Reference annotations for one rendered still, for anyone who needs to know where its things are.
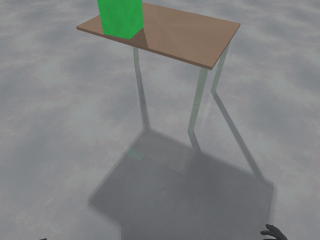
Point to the carton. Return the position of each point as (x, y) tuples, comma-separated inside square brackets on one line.
[(121, 18)]

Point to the table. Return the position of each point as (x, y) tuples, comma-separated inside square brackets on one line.
[(188, 37)]

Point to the right robot hand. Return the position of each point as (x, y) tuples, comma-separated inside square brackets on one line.
[(274, 232)]

